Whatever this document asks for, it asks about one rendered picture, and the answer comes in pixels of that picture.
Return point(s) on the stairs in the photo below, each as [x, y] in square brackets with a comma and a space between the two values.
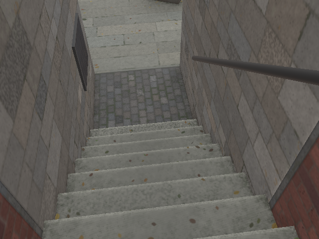
[160, 180]

